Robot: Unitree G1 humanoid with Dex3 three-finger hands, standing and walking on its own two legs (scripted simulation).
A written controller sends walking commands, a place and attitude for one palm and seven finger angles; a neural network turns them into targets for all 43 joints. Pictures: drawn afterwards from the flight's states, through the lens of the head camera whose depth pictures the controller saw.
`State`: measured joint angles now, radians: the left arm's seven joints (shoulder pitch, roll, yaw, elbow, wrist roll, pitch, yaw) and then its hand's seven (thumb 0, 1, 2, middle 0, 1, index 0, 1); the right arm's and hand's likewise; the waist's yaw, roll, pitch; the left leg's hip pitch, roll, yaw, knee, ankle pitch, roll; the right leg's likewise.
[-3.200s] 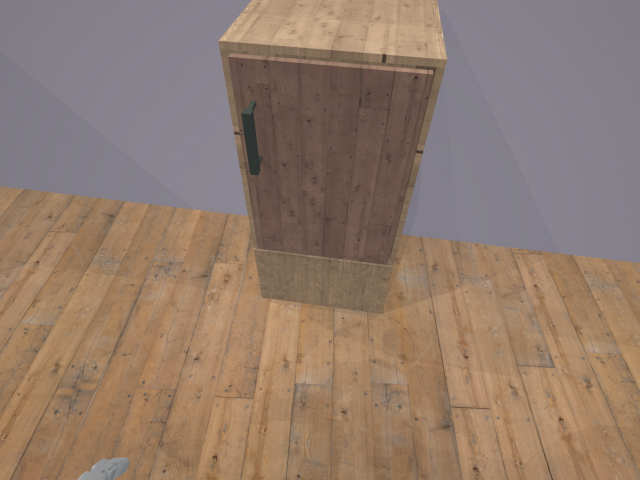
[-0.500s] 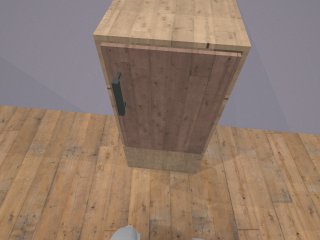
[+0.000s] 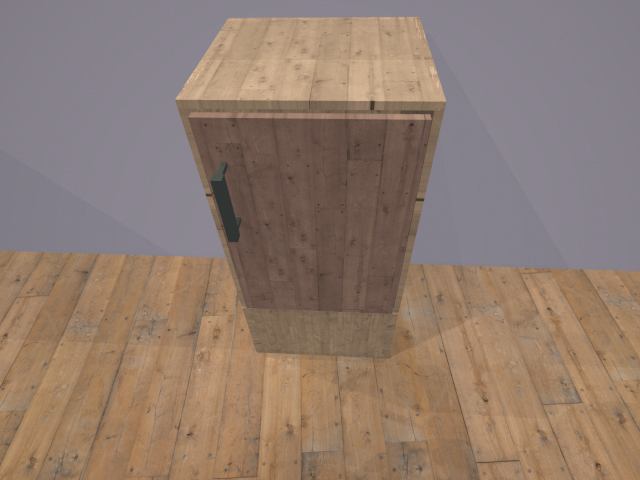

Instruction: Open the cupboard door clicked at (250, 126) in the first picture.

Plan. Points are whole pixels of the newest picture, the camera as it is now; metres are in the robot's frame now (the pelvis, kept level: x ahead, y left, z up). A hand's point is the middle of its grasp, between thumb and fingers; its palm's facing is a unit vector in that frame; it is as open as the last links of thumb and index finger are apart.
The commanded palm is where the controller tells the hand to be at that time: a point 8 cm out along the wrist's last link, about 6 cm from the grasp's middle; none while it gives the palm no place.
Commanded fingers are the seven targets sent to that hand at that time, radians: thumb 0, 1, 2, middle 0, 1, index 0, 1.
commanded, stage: come to a stop and stand still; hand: left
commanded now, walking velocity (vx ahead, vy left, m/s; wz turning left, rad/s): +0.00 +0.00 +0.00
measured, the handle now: (228, 203) +0.60 +0.21 -0.03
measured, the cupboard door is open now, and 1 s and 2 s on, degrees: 0 0 0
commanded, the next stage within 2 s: look again from close up in 0.62 s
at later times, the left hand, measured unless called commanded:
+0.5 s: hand out of the picture -0.04 +0.14 -0.17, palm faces +0.06 -0.99 -0.16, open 7.3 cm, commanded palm none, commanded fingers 0.00 0.90 0.90 -0.20 -0.30 -0.20 -0.30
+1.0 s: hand out of the picture +0.00 +0.20 -0.17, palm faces +0.02 -0.98 -0.21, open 7.4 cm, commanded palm none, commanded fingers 0.00 0.90 0.90 -0.20 -0.30 -0.20 -0.30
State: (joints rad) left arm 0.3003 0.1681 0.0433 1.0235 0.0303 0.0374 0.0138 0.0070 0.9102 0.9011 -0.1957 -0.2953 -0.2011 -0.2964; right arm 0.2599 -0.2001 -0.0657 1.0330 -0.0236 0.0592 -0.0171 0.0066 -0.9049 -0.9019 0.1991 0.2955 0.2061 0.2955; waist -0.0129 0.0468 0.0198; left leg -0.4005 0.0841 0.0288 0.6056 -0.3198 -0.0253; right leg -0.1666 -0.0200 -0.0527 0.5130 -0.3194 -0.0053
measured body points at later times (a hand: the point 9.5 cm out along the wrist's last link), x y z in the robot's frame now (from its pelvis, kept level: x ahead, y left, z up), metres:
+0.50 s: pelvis -0.02 -0.02 +0.01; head -0.02 -0.02 +0.46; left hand -0.04 +0.19 -0.15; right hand -0.04 -0.22 -0.16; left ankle +0.00 +0.12 -0.73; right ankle -0.03 -0.12 -0.73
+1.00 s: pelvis -0.01 +0.02 +0.00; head -0.01 +0.01 +0.45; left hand +0.00 +0.25 -0.15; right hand -0.02 -0.19 -0.16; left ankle +0.00 +0.12 -0.73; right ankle -0.03 -0.12 -0.73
